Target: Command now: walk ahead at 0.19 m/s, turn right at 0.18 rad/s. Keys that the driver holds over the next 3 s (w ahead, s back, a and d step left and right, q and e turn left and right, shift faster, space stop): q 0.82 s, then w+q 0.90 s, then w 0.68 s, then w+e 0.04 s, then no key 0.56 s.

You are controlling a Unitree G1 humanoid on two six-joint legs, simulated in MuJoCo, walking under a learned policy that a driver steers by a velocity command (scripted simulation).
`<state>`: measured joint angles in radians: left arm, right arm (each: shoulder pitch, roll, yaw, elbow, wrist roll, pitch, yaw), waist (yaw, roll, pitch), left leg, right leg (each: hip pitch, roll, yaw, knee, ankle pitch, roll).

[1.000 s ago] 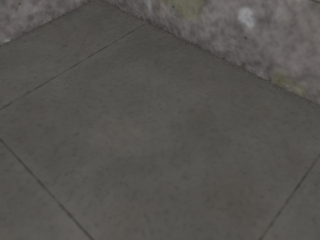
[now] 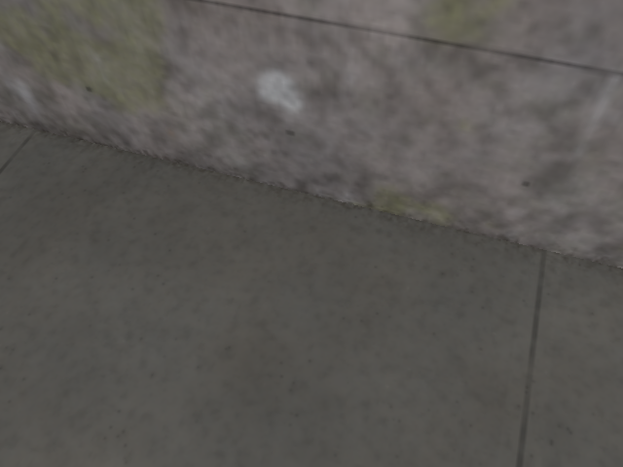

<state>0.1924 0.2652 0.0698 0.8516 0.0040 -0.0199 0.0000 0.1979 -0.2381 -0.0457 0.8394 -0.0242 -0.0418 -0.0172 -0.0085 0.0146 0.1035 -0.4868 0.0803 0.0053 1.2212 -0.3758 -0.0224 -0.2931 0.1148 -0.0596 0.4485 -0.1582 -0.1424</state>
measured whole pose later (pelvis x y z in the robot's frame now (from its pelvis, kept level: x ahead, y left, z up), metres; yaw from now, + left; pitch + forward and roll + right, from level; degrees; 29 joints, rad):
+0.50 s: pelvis +0.09 +0.04 +0.00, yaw +12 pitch +0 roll -1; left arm 0.20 0.26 0.05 0.88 0.01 0.03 0.05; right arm 0.23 -0.24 -0.06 0.84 -0.01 0.01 -0.01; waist -0.01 -0.03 0.06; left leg -0.28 -0.05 0.02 0.56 -0.28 0.08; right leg -0.36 0.04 -0.07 1.01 -0.53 -0.02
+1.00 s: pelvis +0.12 +0.01 +0.01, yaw +29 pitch +1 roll +1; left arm 0.24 0.27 0.03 0.78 0.03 0.00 0.04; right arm 0.21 -0.31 -0.09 0.79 -0.03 0.04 0.02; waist -0.01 0.04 0.01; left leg -0.45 -0.13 -0.13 0.90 -0.38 0.03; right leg -0.19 0.02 0.02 0.43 -0.25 -0.04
